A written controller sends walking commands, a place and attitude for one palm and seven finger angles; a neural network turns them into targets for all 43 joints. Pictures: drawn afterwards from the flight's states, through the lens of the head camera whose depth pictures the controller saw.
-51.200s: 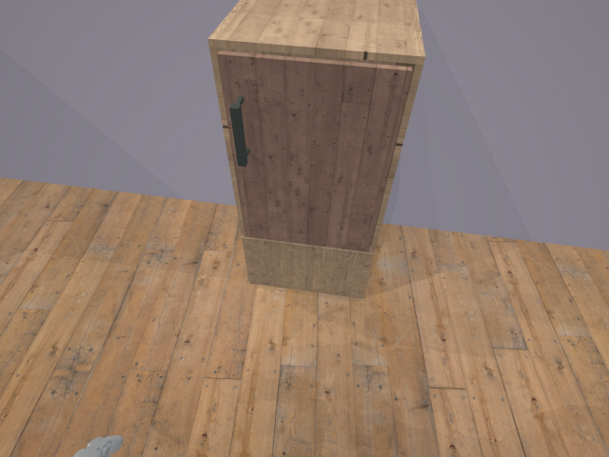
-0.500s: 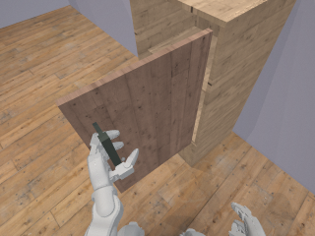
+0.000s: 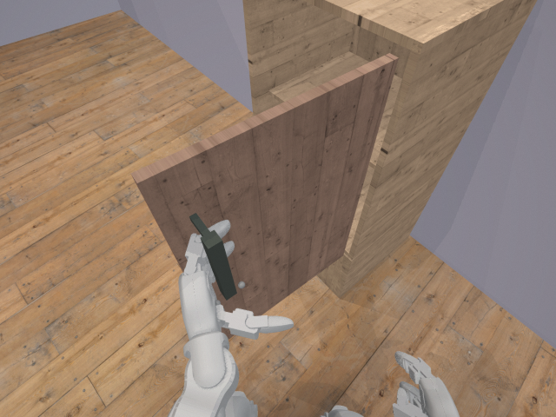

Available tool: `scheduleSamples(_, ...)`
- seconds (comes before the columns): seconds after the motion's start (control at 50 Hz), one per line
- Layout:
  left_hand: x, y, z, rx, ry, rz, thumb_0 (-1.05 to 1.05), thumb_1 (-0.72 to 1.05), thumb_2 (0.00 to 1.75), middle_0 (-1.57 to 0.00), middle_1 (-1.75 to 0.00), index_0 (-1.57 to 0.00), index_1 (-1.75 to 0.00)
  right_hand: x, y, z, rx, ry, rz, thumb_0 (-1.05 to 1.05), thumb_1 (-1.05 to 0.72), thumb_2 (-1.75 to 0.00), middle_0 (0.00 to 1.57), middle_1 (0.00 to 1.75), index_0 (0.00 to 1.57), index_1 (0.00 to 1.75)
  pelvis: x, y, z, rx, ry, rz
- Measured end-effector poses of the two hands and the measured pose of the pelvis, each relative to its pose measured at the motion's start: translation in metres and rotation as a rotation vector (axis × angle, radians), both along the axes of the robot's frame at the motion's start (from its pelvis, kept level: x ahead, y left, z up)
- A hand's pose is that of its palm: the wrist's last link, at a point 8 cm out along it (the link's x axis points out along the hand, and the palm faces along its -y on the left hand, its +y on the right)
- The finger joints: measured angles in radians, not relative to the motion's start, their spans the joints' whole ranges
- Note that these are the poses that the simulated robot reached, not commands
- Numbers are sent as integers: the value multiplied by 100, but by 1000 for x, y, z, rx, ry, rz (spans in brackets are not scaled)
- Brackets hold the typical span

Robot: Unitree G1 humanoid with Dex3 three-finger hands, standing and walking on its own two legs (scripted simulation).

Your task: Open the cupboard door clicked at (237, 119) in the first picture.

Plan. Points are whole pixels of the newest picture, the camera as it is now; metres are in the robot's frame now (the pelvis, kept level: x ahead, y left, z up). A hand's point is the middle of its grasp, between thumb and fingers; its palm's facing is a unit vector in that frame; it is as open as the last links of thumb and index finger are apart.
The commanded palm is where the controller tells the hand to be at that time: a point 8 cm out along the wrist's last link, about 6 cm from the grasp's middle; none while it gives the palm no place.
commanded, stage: slide the hand sideways off the handle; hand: left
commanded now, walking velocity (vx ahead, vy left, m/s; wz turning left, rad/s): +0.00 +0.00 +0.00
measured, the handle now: (213, 259) +0.33 +0.12 +0.04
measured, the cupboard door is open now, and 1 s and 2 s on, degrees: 87 88 88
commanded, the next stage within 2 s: draw the hand back to the body in 1.28 s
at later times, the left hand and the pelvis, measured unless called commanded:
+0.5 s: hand (233, 310) +0.25 +0.08 +0.04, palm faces -0.11 -0.99 +0.02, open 16.1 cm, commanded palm +0.23 +0.14 +0.04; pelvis -0.01 +0.02 -0.01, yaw -1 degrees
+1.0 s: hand (190, 342) +0.21 +0.13 +0.04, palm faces -0.05 -1.00 -0.03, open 16.1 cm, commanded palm +0.19 +0.19 +0.04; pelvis +0.00 +0.01 -0.01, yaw -1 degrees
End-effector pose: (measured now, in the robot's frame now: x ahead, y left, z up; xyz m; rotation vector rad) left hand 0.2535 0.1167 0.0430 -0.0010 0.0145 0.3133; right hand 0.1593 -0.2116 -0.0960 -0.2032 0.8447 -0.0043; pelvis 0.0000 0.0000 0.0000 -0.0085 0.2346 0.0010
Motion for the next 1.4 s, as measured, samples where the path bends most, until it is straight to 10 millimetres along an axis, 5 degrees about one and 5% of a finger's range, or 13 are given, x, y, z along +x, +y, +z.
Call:
scheduleSamples(0.12,-1,3,-1,15,-6,-16,-1,-50,30,-41,-64,-41,-64,1,9,-1,-3,-8,20,1,-90,-90,20,30,21,30,-5,6,-3,-7,-1,5)
scheduleSamples(0.22,-5,19,-1,134,-27,-343,-1,-50,30,-32,-50,-27,-50,-4,9,-1,-7,-17,6,1,-90,-90,20,30,21,30,-10,9,-5,-12,-4,12)
scheduleSamples(0.3,-9,22,1,51,-3,-494,-1,-50,30,-24,-40,-20,-40,-10,8,3,-6,-42,-30,1,-90,-90,20,30,21,30,-13,16,-3,-23,-26,9)
scheduleSamples(0.5,-14,18,-2,-21,-23,-422,-1,-50,30,-19,-34,-20,-33,-12,10,13,-25,-75,-25,1,-90,-90,20,30,21,30,-13,24,-7,-17,-9,-10)
scheduleSamples(0.8,-42,47,1,0,22,-378,-1,-50,30,-19,-32,-21,-32,6,21,11,8,-93,-18,2,-90,-90,20,30,21,30,-1,23,-8,-23,1,-11)
scheduleSamples(1.2,-79,98,0,44,53,-311,-1,-50,30,-16,-30,-17,-31,23,-10,7,-45,-135,-42,2,-90,-90,20,30,21,30,3,5,-19,-27,27,5)
scheduleSamples(1.4,-84,98,-1,22,26,-379,-1,-50,30,-15,-30,-16,-30,18,-12,4,-59,-166,-62,2,-90,-90,20,30,21,30,-5,6,-25,-36,29,6)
